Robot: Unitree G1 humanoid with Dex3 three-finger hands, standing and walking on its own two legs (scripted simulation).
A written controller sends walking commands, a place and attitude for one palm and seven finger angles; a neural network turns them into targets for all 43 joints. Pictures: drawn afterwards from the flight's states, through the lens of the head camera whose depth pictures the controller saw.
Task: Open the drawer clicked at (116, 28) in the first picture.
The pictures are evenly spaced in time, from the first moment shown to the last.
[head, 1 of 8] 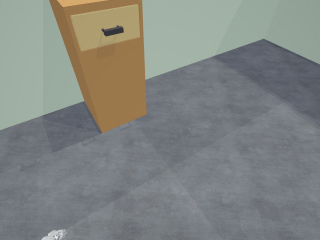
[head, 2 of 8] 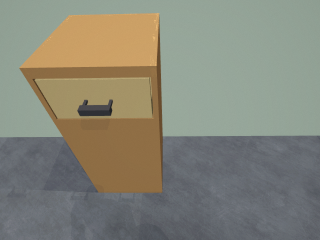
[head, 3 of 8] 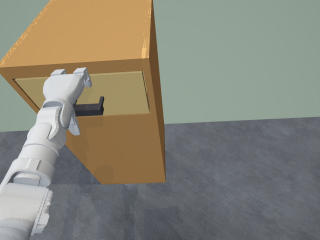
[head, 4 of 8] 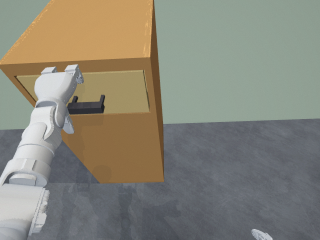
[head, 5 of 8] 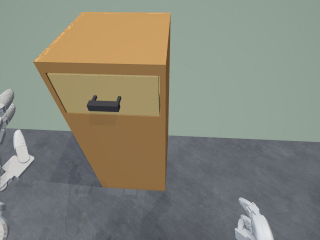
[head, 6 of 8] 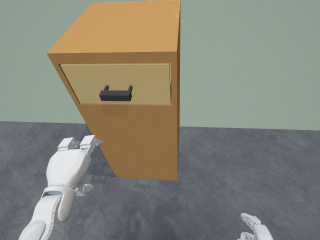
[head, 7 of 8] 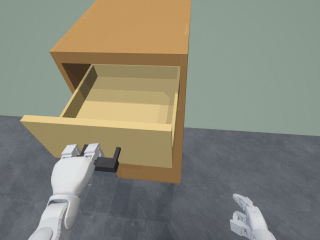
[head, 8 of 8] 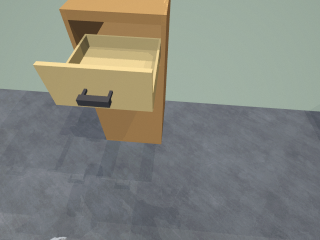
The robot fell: no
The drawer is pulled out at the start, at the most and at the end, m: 0.00 0.30 0.30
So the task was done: yes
